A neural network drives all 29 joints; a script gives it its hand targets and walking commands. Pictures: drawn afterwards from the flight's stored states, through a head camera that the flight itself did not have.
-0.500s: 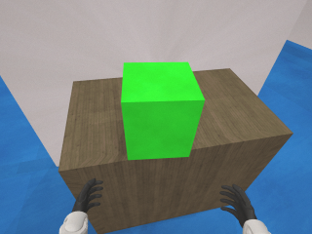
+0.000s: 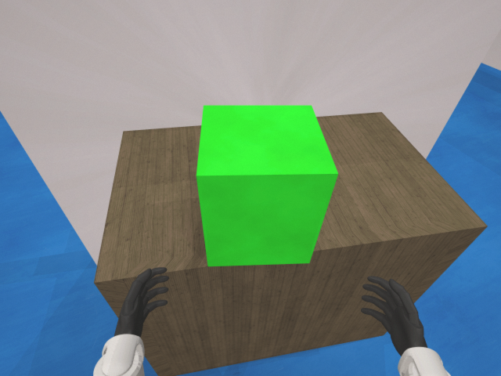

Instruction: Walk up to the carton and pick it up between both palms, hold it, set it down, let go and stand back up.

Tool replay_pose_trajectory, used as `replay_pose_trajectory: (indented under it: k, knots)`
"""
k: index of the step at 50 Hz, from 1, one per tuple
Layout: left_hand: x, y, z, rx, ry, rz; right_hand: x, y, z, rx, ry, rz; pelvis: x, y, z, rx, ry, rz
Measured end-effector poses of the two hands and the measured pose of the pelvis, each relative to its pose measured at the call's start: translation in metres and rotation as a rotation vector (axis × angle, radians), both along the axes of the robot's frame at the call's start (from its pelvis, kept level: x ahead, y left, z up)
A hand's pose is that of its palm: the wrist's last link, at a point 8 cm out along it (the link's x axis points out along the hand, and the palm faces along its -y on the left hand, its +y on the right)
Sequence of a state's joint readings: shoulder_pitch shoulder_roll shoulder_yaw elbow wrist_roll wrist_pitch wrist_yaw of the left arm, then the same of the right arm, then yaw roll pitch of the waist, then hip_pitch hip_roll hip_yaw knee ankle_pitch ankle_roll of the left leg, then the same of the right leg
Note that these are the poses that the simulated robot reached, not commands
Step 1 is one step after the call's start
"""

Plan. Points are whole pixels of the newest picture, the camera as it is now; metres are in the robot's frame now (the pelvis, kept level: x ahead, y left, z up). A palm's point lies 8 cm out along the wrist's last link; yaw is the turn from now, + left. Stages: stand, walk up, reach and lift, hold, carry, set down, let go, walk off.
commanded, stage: reach and lift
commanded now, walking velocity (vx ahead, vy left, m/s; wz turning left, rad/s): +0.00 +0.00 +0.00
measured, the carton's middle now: (258, 187) +0.45 +0.02 +0.06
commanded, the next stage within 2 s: none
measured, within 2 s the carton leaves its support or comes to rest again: neither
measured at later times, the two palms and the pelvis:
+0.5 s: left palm (135, 262) +0.26 +0.20 +0.07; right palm (400, 270) +0.28 -0.21 +0.06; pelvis -0.01 -0.03 +0.00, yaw +1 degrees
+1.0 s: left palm (132, 177) +0.36 +0.22 +0.15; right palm (389, 189) +0.38 -0.19 +0.14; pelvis -0.01 -0.04 +0.00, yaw +1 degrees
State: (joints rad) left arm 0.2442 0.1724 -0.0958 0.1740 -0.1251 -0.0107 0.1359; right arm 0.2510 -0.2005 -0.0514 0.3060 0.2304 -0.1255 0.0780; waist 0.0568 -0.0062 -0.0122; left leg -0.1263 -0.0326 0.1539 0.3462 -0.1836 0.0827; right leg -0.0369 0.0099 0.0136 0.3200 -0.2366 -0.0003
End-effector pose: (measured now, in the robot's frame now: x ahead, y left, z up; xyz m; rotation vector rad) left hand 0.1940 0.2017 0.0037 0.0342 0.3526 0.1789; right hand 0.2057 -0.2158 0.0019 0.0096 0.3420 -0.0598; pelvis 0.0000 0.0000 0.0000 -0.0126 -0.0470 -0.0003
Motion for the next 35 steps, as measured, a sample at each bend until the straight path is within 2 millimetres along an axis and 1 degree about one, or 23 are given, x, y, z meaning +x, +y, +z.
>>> replay_pose_trajectory:
  k: [8,14,21,26,30,35]
  knots:
    - [0.014,-0.003,0.015,-0.013,-0.074,0.007,0.019,0.001,0.016,0.019,-0.070,0.019,-0.004,-0.012,0.000,0.005,0.011,0.004]
    - [0.027,-0.004,0.021,-0.031,-0.069,0.006,0.035,0.006,0.024,0.041,-0.068,0.027,-0.005,-0.021,0.001,0.009,0.013,0.012]
    - [0.050,0.000,0.051,-0.027,-0.096,0.005,0.062,0.008,0.050,0.050,-0.113,0.024,-0.005,-0.029,0.001,0.014,0.025,0.017]
    - [0.069,0.001,0.071,-0.023,-0.103,-0.005,0.079,0.008,0.061,0.053,-0.106,0.022,-0.005,-0.033,0.002,0.015,0.023,0.019]
    - [0.080,0.000,0.082,-0.022,-0.100,-0.011,0.090,0.008,0.071,0.051,-0.121,0.021,-0.005,-0.035,0.002,0.015,0.025,0.018]
    - [0.095,0.000,0.091,-0.027,-0.101,-0.008,0.103,0.007,0.084,0.045,-0.142,0.027,-0.005,-0.038,0.002,0.016,0.035,0.017]
